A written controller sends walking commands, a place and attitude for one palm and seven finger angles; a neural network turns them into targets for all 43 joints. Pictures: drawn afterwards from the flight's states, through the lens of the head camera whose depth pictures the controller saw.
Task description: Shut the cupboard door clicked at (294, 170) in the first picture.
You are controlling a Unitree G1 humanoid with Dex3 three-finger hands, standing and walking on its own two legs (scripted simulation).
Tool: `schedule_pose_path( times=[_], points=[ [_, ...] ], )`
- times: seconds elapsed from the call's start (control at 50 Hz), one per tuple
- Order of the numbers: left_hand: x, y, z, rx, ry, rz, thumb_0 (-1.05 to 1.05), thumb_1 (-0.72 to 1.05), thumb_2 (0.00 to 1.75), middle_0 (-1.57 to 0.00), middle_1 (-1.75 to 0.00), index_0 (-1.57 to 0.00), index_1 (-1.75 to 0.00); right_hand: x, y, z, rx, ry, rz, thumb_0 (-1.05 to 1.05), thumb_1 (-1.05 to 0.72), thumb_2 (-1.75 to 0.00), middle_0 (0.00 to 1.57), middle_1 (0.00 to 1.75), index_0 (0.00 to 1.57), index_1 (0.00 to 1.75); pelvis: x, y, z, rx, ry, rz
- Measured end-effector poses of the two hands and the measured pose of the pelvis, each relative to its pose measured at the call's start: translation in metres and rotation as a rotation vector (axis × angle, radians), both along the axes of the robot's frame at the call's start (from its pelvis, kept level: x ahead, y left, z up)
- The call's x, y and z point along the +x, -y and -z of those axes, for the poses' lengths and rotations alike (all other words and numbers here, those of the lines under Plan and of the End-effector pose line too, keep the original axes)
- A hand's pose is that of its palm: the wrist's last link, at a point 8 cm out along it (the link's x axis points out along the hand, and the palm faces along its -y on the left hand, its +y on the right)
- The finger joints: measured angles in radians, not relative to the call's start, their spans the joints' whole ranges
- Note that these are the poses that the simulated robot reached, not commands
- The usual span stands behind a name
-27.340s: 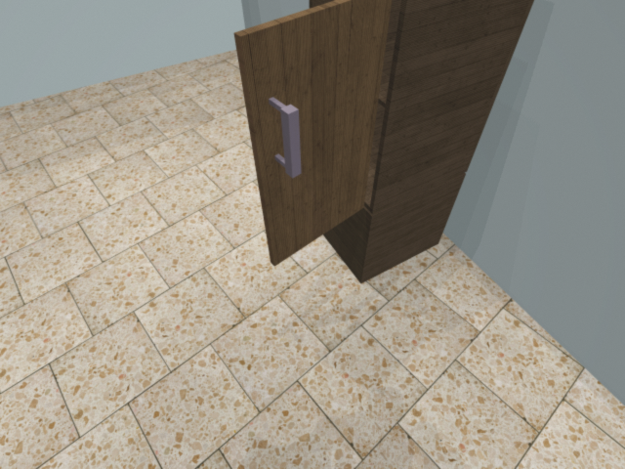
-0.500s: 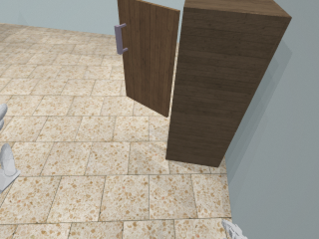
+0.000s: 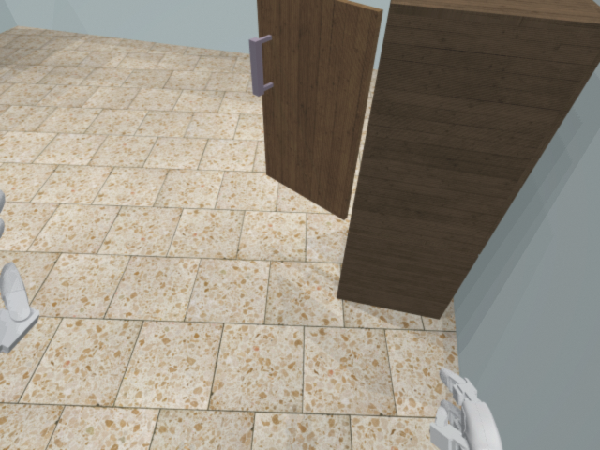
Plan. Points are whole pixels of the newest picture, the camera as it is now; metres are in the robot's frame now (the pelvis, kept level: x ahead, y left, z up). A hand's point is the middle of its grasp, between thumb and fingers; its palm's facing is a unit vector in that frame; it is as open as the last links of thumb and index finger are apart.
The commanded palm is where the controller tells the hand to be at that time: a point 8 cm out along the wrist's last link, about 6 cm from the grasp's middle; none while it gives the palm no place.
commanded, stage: stop stepping back and stand still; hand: left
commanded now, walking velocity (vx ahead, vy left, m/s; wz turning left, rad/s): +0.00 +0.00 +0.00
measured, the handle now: (262, 65) +1.00 +0.14 +0.07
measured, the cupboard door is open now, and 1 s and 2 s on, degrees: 63 63 63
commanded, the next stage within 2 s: let the arm hang, fingers relaxed in 0.10 s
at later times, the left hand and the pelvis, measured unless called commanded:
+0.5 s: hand out of the picture +0.04 +0.19 -0.17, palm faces -0.02 -0.98 -0.18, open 7.2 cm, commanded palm none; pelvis -0.03 +0.02 +0.00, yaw +1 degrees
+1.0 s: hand out of the picture -0.06 +0.22 -0.17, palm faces +0.03 -0.97 -0.22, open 7.4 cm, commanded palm none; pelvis -0.03 +0.03 +0.01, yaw +0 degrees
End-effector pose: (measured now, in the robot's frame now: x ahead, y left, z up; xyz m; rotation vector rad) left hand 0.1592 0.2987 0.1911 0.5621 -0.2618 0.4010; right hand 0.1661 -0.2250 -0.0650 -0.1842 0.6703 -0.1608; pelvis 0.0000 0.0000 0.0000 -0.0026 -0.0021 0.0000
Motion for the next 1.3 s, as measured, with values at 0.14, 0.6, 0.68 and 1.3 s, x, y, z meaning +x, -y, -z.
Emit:
schedule_pose_path(
  times=[0.14, 0.6, 0.68, 1.3],
  points=[
    [-0.001, -0.006, 0.009, -0.04, -0.045, -0.007, 0.02, 0.89, 0.9, -0.22, -0.3, -0.21, -0.3, -0.008, -0.017, 0.006, 0.027, -0.044, -0.012, 0.01, -0.9, -0.89, 0.2, 0.3, 0.2, 0.3, 0.0, -0.006, -0.001, -0.005, -0.005, 0.002],
    [-0.189, 0.045, 0.337, -0.647, -1.541, -0.213, 0.0, 0.99, 0.9, -0.21, -0.3, -0.21, -0.3, -0.181, 0.007, 0.056, -0.038, -0.688, 0.05, 0.0, -0.91, -0.89, 0.2, 0.3, 0.2, 0.3, -0.03, -0.019, -0.004, -0.014, 0.022, -0.028],
    [-0.227, 0.038, 0.332, -0.652, -1.633, -0.282, 0.0, 0.96, 0.9, -0.21, -0.3, -0.2, -0.3, -0.209, -0.006, 0.062, 0.0, -0.764, 0.075, 0.01, -0.91, -0.89, 0.2, 0.3, 0.2, 0.3, -0.031, -0.021, -0.006, -0.016, 0.025, -0.026],
    [-0.183, 0.051, 0.328, -0.632, -1.543, -0.211, 0.01, 0.91, 0.9, -0.2, -0.3, -0.2, -0.3, -0.2, -0.022, 0.071, 0.071, -0.703, 0.111, 0.0, -0.91, -0.89, 0.2, 0.3, 0.2, 0.3, -0.029, -0.024, -0.009, -0.002, 0.031, -0.004]
  ],
)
